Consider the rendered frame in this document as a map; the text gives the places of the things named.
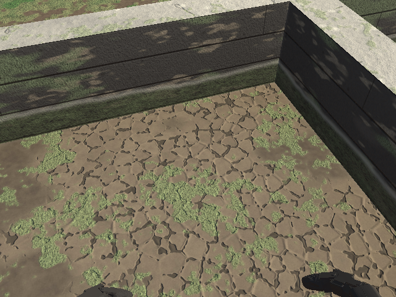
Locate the robot left hand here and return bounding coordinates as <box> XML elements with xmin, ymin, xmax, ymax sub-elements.
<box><xmin>77</xmin><ymin>284</ymin><xmax>133</xmax><ymax>297</ymax></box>

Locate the robot right hand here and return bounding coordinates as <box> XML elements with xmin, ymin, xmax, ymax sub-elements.
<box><xmin>302</xmin><ymin>269</ymin><xmax>382</xmax><ymax>297</ymax></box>

